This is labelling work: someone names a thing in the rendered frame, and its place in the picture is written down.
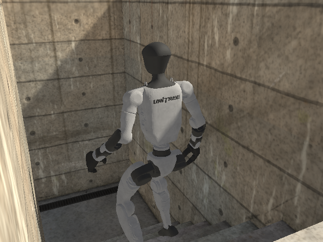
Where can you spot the robot right upper arm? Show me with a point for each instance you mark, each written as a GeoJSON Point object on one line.
{"type": "Point", "coordinates": [191, 103]}

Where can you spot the robot right hand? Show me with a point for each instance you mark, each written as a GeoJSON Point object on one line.
{"type": "Point", "coordinates": [195, 152]}

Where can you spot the robot left forearm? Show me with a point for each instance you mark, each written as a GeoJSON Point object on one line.
{"type": "Point", "coordinates": [108, 147]}

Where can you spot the right robot thigh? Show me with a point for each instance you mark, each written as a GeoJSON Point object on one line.
{"type": "Point", "coordinates": [157, 183]}

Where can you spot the robot left upper arm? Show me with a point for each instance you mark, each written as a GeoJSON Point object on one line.
{"type": "Point", "coordinates": [131, 100]}

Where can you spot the robot left hand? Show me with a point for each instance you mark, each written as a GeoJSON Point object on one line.
{"type": "Point", "coordinates": [92, 163]}

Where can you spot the robot torso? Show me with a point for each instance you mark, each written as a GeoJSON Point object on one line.
{"type": "Point", "coordinates": [160, 116]}

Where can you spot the robot right forearm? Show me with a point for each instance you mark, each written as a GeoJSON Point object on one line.
{"type": "Point", "coordinates": [196, 136]}

